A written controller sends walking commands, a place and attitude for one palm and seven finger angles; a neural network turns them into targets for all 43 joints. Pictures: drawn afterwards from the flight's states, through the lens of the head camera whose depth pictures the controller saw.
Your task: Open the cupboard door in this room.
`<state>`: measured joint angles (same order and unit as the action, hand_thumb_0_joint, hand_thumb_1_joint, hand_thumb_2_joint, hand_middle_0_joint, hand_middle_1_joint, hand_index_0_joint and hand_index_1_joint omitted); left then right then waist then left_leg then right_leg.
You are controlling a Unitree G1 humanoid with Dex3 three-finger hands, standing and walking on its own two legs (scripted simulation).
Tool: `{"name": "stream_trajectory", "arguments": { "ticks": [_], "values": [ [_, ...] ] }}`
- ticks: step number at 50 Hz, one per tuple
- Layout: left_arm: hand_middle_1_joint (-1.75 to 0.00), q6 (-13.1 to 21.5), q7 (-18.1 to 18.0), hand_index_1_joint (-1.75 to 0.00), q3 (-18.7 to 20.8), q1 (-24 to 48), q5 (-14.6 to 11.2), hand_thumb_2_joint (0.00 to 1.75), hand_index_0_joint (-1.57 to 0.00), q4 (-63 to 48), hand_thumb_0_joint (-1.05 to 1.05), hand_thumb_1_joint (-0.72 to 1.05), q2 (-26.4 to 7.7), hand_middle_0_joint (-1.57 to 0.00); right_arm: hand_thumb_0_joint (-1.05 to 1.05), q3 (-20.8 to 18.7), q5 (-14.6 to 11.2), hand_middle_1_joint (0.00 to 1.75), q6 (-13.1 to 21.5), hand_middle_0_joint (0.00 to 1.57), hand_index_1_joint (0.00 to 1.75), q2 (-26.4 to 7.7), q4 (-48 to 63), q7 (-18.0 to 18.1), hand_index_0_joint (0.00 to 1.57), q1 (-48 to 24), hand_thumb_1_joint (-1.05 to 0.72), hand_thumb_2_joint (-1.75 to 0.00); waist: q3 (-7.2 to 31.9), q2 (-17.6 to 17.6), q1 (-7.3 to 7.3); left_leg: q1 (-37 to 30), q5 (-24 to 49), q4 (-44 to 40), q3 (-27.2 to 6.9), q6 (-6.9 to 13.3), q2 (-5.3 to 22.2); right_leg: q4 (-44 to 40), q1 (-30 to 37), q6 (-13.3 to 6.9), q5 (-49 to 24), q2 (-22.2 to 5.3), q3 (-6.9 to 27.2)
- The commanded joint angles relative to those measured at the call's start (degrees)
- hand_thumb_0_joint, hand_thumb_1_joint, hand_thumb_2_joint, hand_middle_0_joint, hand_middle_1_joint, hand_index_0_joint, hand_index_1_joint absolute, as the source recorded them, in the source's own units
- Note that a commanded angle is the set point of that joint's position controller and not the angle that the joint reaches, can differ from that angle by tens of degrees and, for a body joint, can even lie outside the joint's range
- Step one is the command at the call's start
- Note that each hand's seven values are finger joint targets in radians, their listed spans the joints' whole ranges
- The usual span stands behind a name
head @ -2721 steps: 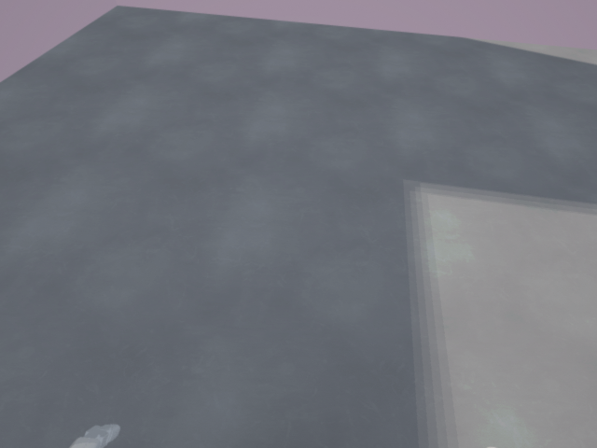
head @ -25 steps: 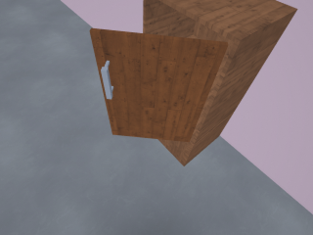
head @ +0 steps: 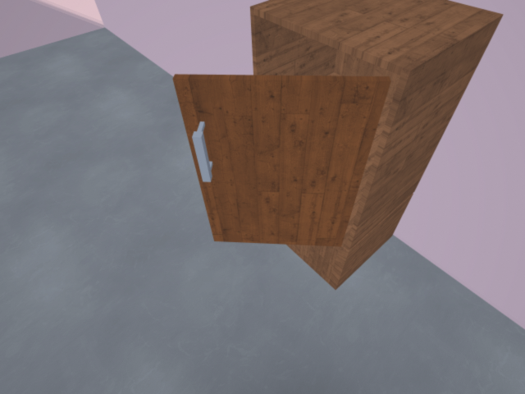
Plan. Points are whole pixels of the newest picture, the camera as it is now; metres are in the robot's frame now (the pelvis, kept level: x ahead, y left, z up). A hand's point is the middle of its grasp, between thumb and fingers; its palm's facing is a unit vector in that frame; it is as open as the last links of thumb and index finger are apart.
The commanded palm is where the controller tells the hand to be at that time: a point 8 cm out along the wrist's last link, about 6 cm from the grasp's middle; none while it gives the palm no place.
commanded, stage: look again from close up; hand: left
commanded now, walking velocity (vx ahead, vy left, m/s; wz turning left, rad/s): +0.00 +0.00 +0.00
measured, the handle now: (204, 152) +0.61 +0.19 -0.01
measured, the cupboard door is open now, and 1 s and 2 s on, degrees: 45 45 45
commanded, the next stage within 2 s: shuffle to correct the standing spot in 0.62 s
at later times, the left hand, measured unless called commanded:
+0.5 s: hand out of the picture +0.06 +0.13 -0.17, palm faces +0.00 -0.98 -0.22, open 7.3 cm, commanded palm none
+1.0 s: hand out of the picture +0.03 +0.11 -0.17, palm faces +0.12 -0.97 -0.19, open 7.3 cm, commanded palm none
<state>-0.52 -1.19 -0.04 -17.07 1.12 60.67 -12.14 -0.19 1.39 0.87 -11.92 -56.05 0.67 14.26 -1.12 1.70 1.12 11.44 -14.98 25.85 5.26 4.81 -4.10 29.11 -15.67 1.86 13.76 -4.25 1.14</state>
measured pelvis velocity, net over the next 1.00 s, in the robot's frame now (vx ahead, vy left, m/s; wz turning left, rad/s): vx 0.04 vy -0.06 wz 0.04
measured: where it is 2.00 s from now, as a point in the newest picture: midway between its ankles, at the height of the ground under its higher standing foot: outside the picture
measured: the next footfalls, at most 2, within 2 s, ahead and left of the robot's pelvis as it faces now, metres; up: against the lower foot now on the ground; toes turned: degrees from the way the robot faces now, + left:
right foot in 1.34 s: +0.12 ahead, -0.15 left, +0.00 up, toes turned -1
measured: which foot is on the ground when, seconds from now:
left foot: down 0.00-1.00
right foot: down 0.00-1.00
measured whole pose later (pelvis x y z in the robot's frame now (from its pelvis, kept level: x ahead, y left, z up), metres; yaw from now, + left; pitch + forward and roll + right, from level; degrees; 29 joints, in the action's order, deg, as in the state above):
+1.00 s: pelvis +0.04 -0.06 +0.00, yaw +2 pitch +0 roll +0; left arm 0.9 -1.4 1.7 -17.4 1.3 61.8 -8.8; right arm -0.8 1.3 -0.7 -10.1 -62.9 0.8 16.9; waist -1.4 -0.4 1.9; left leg 14.1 -24.1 35.7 2.9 0.0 1.3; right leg 27.5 -10.6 -2.8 17.4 0.7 -3.7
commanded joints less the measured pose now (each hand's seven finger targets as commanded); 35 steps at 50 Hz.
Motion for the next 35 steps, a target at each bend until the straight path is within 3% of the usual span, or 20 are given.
{"name": "stream_trajectory", "arguments": {
  "ticks": [1,6,21,35],
  "values": [
    [-0.3,1.4,-0.4,-0.3,1.2,0.0,0.1,0.9,-0.2,-2.7,0.0,0.9,-6.3,-0.2,0.0,-1.4,-0.4,0.3,1.8,0.2,0.3,-7.4,1.6,0.9,0.2,1.1,-0.9,-0.9,0.1,-1.9,-0.88,0.2,6.6,-8.3,-10.2,-1.5,10.6,-2.6,1.4,-3.3,-4.3,-1.2,1.8],
    [-0.3,1.4,-0.5,-0.3,1.0,0.4,-0.1,0.9,-0.2,-1.7,0.0,0.9,-6.1,-0.2,0.0,-0.9,-0.5,0.3,1.9,0.2,0.3,-6.6,-0.7,1.0,0.2,1.9,-0.9,-0.9,0.8,-1.3,-0.95,-1.0,11.4,-6.9,-8.8,-1.7,10.2,-2.7,2.9,-3.1,-6.6,-1.5,1.7],
    [-0.3,1.9,-0.7,-0.3,1.0,1.5,-0.4,0.9,-0.2,-0.3,0.0,0.9,-5.0,-0.2,0.0,-0.1,-0.5,0.3,1.5,0.2,0.3,-3.8,-5.1,1.3,0.2,3.4,-0.9,-0.9,0.0,-1.2,-0.99,-1.3,11.2,-5.2,-6.8,-3.0,9.8,-4.5,4.9,-4.3,-12.2,-2.2,3.0],
    [-0.3,2.4,-0.9,-0.3,1.3,0.5,-0.4,0.9,-0.2,0.2,0.0,0.9,-4.6,-0.2,0.0,-0.3,-0.6,0.3,1.1,0.2,0.3,-2.9,-6.7,1.6,0.2,4.2,-0.9,-0.9,0.6,-3.4,-1.16,-3.2,11.7,-4.2,-5.5,-3.9,9.9,-5.7,6.2,-4.9,-18.0,-2.3,3.5]
  ]
}}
